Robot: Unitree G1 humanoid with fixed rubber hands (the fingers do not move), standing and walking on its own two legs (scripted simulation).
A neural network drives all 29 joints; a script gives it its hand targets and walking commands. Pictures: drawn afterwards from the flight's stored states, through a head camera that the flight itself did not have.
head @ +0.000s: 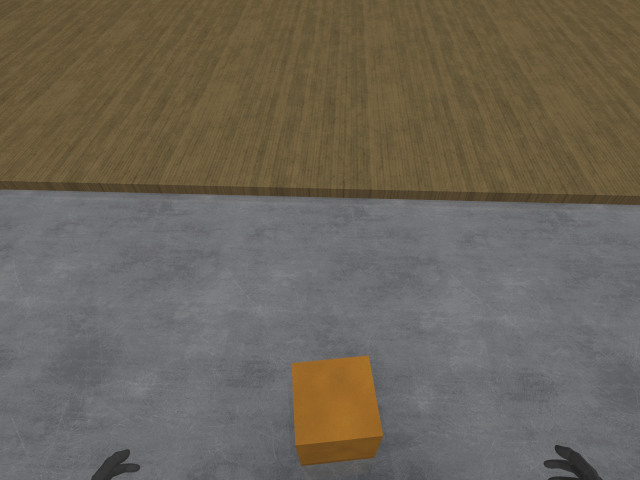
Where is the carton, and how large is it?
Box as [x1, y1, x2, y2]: [292, 356, 382, 465]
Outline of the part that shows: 368,356 292,363 295,445 301,465 367,458 374,456 382,437 382,432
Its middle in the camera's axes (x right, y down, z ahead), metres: +0.03 +0.49 +1.07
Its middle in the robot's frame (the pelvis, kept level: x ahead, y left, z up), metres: +0.37 +0.00 -0.66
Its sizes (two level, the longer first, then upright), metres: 0.210 0.200 0.250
